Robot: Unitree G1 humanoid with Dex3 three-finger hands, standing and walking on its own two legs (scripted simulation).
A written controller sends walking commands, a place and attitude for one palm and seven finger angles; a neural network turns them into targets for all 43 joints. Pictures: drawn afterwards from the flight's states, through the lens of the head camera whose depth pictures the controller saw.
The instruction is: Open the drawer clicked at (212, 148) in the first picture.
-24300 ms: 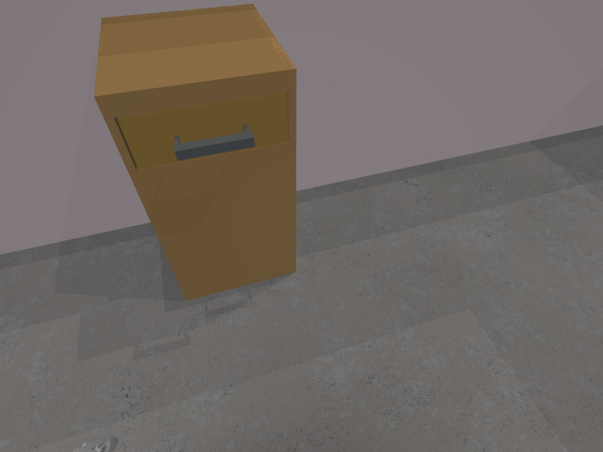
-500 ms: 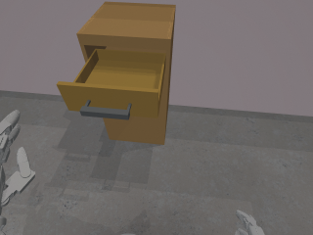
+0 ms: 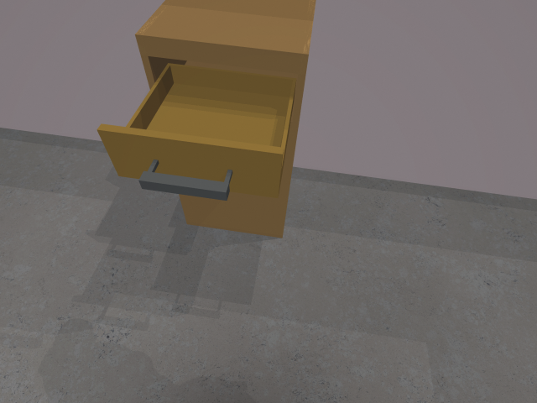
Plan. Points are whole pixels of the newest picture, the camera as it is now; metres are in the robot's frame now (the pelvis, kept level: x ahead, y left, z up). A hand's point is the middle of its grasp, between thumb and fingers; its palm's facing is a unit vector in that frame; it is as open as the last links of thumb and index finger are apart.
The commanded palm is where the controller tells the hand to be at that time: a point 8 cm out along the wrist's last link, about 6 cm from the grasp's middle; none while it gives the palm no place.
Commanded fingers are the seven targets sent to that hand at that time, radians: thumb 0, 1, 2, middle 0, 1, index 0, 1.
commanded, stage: let the arm hang, fingers relaxed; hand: left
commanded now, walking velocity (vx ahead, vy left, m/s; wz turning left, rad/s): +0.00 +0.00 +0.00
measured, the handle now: (188, 177) +0.55 +0.19 -0.05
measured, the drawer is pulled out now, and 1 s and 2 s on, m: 0.30 0.30 0.30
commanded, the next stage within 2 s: look to check the result in 0.76 s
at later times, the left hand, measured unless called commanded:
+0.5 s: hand out of the picture +0.00 +0.17 -0.17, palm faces +0.01 -0.98 -0.17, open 7.3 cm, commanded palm none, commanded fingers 0.00 0.90 0.90 -0.20 -0.30 -0.20 -0.30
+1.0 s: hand out of the picture +0.00 +0.17 -0.17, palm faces +0.01 -0.98 -0.18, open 7.4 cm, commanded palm none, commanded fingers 0.00 0.90 0.90 -0.20 -0.30 -0.20 -0.30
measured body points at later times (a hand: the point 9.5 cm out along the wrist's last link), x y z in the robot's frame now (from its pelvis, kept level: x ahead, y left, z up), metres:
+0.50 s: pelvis +0.01 +0.01 +0.01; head +0.03 +0.01 +0.46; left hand +0.00 +0.23 -0.15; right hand -0.01 -0.19 -0.15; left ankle +0.02 +0.11 -0.73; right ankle +0.00 -0.11 -0.73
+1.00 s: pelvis +0.02 +0.01 +0.01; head +0.04 +0.01 +0.46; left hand +0.00 +0.22 -0.15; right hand -0.01 -0.19 -0.15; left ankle +0.02 +0.11 -0.73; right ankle +0.00 -0.11 -0.73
